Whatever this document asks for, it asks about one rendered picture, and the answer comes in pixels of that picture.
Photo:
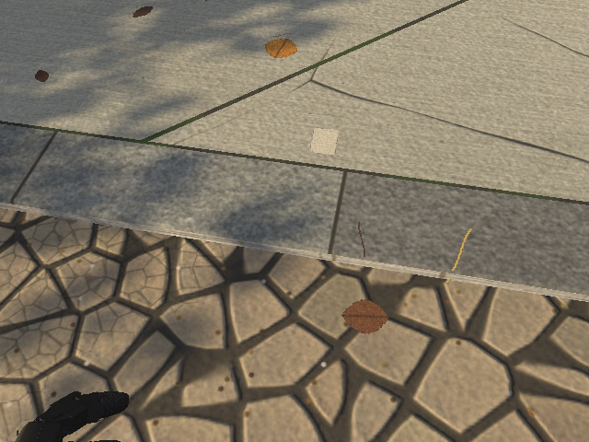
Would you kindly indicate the robot left hand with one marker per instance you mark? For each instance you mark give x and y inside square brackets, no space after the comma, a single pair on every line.
[71,413]

